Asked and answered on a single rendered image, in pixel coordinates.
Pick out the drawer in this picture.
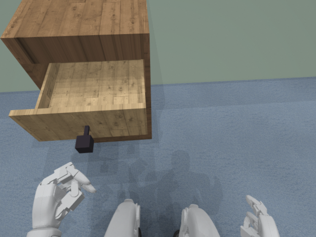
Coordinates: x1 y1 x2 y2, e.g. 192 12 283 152
9 59 148 142

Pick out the cabinet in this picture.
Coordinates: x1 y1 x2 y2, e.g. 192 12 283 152
0 0 152 143

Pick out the left robot hand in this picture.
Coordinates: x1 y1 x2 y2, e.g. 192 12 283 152
32 162 97 229

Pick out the right robot hand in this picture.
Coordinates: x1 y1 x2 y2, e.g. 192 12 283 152
240 195 280 237

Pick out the robot left thigh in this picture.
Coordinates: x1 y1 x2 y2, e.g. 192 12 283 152
104 202 140 237

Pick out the robot right shin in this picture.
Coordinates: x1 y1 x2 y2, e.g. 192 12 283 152
179 204 198 237

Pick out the handle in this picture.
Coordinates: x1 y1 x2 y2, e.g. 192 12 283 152
75 125 94 154

